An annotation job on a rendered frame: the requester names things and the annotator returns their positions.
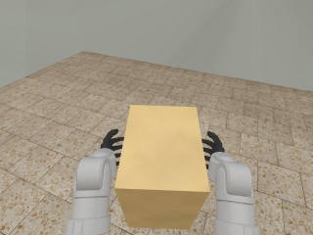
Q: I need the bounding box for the robot left forearm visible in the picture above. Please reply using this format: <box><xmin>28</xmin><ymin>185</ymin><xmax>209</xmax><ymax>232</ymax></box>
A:
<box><xmin>64</xmin><ymin>148</ymin><xmax>117</xmax><ymax>235</ymax></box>

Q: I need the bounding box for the left robot hand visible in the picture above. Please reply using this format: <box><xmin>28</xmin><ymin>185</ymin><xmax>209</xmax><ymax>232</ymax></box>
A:
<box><xmin>100</xmin><ymin>128</ymin><xmax>124</xmax><ymax>166</ymax></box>

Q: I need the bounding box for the robot right forearm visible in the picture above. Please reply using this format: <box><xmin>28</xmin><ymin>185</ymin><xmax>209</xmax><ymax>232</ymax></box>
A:
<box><xmin>207</xmin><ymin>152</ymin><xmax>260</xmax><ymax>235</ymax></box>

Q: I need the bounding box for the right robot hand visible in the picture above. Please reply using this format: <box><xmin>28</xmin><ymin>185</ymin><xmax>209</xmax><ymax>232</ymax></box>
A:
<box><xmin>201</xmin><ymin>131</ymin><xmax>225</xmax><ymax>169</ymax></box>

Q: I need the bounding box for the carton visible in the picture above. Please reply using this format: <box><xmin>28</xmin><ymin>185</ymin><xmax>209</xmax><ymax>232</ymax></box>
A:
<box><xmin>114</xmin><ymin>105</ymin><xmax>210</xmax><ymax>230</ymax></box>

